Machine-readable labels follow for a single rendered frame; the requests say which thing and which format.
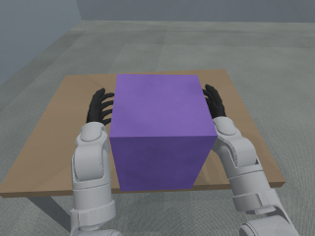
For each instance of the robot right upper arm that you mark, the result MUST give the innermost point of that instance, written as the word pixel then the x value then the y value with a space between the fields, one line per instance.
pixel 274 225

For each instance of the robot left forearm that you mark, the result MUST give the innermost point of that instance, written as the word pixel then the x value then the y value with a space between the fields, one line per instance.
pixel 91 177

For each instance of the right robot hand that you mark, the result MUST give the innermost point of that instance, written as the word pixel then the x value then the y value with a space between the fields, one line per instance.
pixel 214 102

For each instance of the robot right forearm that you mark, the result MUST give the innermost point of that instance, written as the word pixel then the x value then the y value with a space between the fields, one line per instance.
pixel 250 187

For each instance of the left robot hand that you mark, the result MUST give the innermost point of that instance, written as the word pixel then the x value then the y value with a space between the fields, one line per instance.
pixel 95 113

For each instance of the table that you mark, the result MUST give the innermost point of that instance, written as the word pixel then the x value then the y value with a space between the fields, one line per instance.
pixel 43 167

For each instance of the carton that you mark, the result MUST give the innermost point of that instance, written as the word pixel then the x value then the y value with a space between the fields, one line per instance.
pixel 161 131

